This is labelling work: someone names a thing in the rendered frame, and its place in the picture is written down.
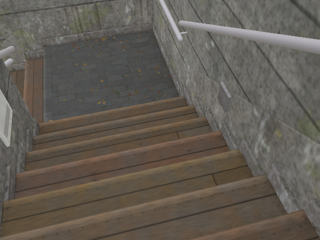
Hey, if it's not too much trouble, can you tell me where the stairs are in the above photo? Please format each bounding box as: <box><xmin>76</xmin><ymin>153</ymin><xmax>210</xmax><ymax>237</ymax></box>
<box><xmin>0</xmin><ymin>96</ymin><xmax>320</xmax><ymax>240</ymax></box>
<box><xmin>9</xmin><ymin>57</ymin><xmax>44</xmax><ymax>124</ymax></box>

